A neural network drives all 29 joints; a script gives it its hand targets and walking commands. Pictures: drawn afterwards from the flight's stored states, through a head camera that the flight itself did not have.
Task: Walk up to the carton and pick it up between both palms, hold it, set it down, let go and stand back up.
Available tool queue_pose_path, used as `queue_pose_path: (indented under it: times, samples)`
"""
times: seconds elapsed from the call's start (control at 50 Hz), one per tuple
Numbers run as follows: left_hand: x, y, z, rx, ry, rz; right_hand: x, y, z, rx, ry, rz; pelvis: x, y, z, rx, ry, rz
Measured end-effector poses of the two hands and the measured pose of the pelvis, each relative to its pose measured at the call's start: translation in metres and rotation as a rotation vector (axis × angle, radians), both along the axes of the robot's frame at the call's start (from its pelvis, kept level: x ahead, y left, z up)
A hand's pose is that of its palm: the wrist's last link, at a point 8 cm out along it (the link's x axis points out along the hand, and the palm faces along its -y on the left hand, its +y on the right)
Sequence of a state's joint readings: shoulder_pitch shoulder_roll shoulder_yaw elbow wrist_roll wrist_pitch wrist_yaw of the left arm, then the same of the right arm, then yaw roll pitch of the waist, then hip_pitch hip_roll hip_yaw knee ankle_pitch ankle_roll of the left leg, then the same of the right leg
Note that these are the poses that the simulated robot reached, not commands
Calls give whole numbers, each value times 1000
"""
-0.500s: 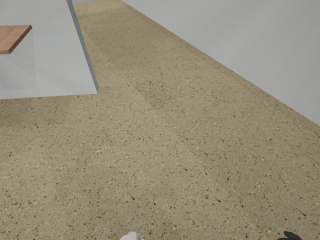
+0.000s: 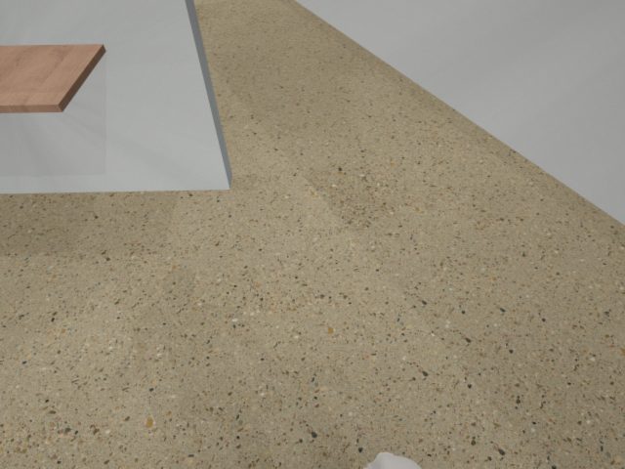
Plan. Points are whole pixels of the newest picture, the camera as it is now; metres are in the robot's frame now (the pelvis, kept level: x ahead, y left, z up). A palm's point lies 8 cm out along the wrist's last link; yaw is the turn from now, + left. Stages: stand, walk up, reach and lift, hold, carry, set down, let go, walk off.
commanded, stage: walk up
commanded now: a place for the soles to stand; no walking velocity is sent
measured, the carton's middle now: out of the picture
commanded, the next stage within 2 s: none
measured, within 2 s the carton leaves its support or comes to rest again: neither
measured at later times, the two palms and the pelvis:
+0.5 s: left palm out of the picture +0.21 +0.53 -0.08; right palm (421, 389) +0.24 -0.15 -0.06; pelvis +0.16 +0.18 +0.01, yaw +2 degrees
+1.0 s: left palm out of the picture +0.35 +0.75 -0.08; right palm (287, 290) +0.41 +0.03 -0.07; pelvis +0.30 +0.37 -0.01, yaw +3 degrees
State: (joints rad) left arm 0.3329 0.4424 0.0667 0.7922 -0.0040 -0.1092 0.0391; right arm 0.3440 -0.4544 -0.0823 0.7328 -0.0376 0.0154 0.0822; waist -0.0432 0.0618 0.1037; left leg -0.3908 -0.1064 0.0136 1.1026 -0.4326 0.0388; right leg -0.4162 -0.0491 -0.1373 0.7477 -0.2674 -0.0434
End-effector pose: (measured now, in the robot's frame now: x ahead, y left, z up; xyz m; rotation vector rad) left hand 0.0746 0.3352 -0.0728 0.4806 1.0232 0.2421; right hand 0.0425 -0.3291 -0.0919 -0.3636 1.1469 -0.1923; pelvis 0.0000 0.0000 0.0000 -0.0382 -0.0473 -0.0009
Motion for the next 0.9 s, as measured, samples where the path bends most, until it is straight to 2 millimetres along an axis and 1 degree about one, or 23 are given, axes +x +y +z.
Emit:
queue_pose_path:
  times: [0.06,0.16,0.22,0.26,0.28,0.32,0.36,0.42,0.46,0.56,0.62,0.64,0.68,0.76,0.84,0.9]
  samples:
    - [10,28,8,28,-34,45,38,18,-1,3,-7,42,17,18,1,-30,-15,36]
    - [27,84,15,64,-53,70,114,53,13,0,-68,103,48,56,2,-36,-14,81]
    - [36,126,10,70,-44,92,158,79,22,-22,-119,134,69,88,-3,-20,-11,90]
    - [43,151,3,68,-18,122,181,98,27,-42,-156,150,84,109,-7,-4,-4,86]
    - [48,161,0,67,-4,134,189,107,29,-49,-172,152,91,118,-7,-1,3,81]
    - [62,175,-3,59,15,139,198,124,34,-61,-187,141,103,132,-4,11,14,71]
    - [78,183,-4,43,25,124,201,139,38,-72,-181,123,116,145,1,24,19,63]
    - [102,190,-6,11,45,102,200,159,41,-77,-157,93,136,162,8,39,19,48]
    - [118,193,-7,-8,62,87,197,170,39,-77,-132,73,149,174,10,43,14,37]
    - [165,199,-11,-38,81,44,186,194,24,-62,-45,10,181,201,8,39,-2,20]
    - [192,211,-12,-27,32,30,191,210,8,-49,4,-2,198,214,-1,19,-8,35]
    - [198,219,-12,-18,9,35,197,216,3,-45,18,6,202,219,-4,12,-13,43]
    - [207,235,-8,0,-27,57,216,231,-2,-40,27,34,211,231,-6,-7,-30,56]
    - [221,276,2,40,-61,81,274,261,2,-23,-41,78,231,260,-5,-30,-39,84]
    - [238,327,6,66,-89,78,328,294,13,-30,-111,125,253,297,-8,-19,-28,99]
    - [250,372,-1,81,-82,100,359,318,17,-62,-162,145,272,333,-18,9,-21,85]
